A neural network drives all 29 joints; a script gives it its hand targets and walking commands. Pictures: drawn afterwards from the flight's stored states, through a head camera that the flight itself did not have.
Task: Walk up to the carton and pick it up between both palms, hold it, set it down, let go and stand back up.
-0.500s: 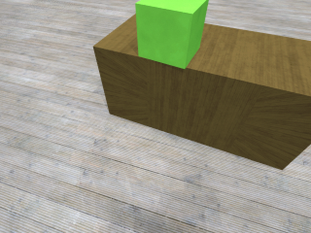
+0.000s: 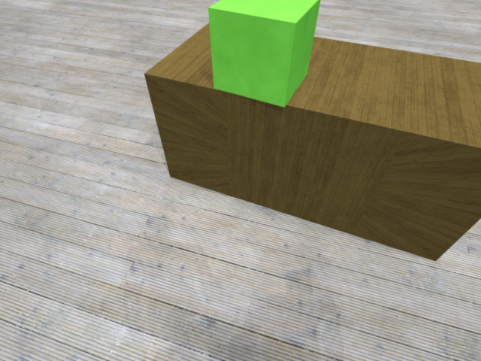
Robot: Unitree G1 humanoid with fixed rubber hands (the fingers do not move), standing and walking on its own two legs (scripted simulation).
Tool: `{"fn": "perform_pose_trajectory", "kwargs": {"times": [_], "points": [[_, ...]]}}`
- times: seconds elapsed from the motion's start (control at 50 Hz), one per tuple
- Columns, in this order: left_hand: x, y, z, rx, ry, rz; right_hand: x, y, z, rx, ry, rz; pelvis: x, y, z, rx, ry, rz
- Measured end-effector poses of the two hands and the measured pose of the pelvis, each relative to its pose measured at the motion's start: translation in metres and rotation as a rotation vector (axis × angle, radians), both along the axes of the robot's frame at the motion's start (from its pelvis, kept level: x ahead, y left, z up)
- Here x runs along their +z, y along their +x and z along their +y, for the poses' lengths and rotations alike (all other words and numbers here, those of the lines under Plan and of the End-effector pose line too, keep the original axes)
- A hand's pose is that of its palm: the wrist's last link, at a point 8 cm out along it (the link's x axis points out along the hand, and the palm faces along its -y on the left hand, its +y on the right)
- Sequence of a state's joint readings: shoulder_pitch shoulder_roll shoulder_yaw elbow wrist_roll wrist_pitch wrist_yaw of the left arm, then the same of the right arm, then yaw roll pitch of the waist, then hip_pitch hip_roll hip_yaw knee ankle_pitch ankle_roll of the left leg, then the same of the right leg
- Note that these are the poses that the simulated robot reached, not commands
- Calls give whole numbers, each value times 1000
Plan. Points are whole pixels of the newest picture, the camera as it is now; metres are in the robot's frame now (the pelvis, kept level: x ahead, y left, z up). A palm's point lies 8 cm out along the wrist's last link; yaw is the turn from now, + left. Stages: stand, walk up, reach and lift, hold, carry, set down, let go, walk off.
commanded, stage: stand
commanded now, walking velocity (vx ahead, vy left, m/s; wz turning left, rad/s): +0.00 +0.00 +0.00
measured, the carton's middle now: (264, 45) +1.16 -0.11 +0.01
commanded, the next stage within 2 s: walk up in 1.00 s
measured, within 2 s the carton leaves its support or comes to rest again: neither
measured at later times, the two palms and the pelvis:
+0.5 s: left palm out of the picture -0.02 +0.20 -0.15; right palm out of the picture -0.03 -0.21 -0.15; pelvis -0.01 +0.00 +0.00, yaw +0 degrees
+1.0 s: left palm out of the picture -0.04 +0.20 -0.15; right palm out of the picture -0.04 -0.21 -0.15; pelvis -0.01 -0.01 +0.00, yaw +0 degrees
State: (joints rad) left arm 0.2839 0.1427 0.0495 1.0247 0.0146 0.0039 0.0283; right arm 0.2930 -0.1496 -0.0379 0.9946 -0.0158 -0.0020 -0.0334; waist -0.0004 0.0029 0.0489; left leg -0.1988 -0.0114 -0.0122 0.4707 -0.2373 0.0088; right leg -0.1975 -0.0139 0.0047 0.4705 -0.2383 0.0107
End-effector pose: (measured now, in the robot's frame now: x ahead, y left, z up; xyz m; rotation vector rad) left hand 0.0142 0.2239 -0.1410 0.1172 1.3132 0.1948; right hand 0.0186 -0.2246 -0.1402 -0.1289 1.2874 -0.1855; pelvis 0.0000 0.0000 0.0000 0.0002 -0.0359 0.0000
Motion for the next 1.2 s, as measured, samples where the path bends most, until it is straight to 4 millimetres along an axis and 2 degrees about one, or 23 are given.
{"fn": "perform_pose_trajectory", "kwargs": {"times": [0.24, 0.66, 1.2], "points": [[-4, -27, -12, 11, -23, 78, -5, -27, 9, -14, 28, 76, 1, -5, -2, 1, 0, -6], [-6, -48, -26, 11, -43, 124, -8, -55, 14, -17, 48, 145, 1, -13, -6, 2, 0, -5], [-6, -53, -29, 13, -50, 134, -7, -55, 14, -9, 50, 147, 1, -12, -8, 3, -1, 5]]}}
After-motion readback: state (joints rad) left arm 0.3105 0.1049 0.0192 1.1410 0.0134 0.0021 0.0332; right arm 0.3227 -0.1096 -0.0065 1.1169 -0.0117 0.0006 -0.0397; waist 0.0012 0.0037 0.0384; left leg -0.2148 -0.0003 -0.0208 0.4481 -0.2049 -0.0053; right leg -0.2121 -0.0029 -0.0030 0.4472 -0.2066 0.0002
